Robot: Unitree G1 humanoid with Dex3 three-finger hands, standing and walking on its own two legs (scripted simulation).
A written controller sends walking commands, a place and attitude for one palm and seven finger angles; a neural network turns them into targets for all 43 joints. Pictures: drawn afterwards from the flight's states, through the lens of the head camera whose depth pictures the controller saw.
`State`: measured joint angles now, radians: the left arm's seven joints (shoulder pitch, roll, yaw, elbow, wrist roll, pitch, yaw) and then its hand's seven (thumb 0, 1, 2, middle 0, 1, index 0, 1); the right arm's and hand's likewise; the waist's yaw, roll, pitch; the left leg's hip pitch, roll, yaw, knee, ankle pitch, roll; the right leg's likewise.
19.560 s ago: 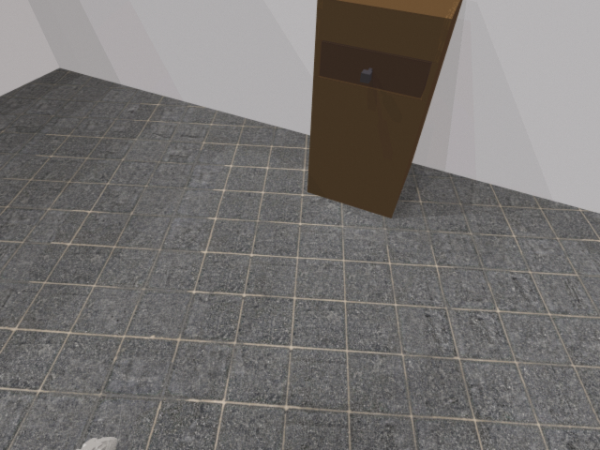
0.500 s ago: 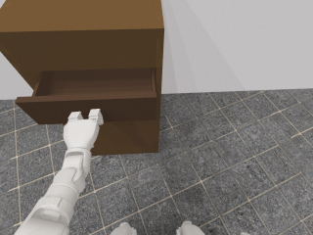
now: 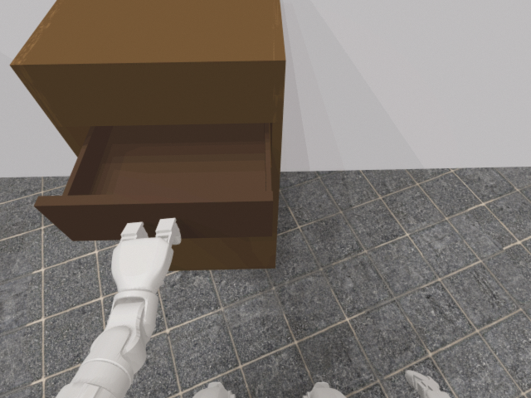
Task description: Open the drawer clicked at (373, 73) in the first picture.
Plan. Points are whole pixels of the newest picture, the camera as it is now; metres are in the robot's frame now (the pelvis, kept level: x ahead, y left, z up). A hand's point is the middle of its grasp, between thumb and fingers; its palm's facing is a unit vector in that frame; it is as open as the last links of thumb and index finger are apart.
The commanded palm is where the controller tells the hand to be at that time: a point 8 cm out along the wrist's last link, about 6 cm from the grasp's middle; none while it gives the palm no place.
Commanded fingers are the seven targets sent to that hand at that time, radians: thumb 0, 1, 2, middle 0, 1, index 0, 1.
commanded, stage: pull the drawer open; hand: left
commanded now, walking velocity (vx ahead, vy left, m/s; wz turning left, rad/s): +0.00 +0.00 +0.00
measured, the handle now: (160, 243) +0.37 +0.19 -0.04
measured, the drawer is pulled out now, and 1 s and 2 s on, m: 0.18 0.29 0.30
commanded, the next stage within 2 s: open the thumb to release the handle in 1.26 s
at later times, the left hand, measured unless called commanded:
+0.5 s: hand (150, 302) +0.28 +0.20 -0.06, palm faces -0.03 -0.06 -1.00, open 6.5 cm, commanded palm +0.24 +0.19 -0.01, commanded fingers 0.00 0.90 0.90 -0.40 -1.35 -0.40 -1.35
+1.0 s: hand (145, 338) +0.22 +0.19 -0.06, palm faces -0.03 -0.09 -1.00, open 6.5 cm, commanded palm +0.18 +0.19 -0.01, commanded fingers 0.00 0.90 0.90 -0.40 -1.35 -0.40 -1.35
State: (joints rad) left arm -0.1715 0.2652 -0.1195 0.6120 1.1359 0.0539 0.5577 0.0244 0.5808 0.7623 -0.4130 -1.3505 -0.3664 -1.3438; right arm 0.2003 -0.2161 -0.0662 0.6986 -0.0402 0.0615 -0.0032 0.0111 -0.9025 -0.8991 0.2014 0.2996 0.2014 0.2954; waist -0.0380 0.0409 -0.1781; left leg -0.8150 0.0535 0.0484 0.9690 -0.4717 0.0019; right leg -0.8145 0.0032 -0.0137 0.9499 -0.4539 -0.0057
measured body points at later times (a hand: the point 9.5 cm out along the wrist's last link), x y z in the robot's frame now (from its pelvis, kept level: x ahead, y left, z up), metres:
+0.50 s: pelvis +0.00 -0.01 +0.00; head +0.06 -0.02 +0.44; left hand +0.27 +0.20 +0.00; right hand +0.15 -0.25 -0.12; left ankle -0.01 +0.12 -0.68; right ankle +0.00 -0.12 -0.68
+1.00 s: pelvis +0.00 -0.01 -0.01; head +0.06 -0.02 +0.44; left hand +0.22 +0.19 +0.00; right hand +0.19 -0.24 -0.12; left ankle -0.01 +0.12 -0.68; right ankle +0.00 -0.12 -0.68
